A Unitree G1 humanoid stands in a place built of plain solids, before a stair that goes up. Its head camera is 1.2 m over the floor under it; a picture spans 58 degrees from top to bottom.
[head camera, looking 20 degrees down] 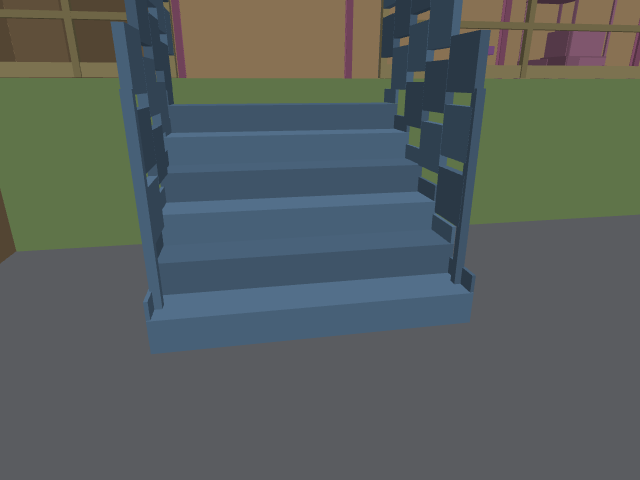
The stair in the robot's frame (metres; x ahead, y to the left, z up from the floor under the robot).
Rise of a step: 0.18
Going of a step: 0.26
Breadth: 1.62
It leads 10 degrees to the left of straight ahead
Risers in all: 7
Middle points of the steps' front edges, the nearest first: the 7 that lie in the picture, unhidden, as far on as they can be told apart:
1.87 0.00 0.18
2.13 0.04 0.35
2.38 0.09 0.53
2.64 0.14 0.70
2.89 0.18 0.88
3.15 0.23 1.05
3.40 0.28 1.23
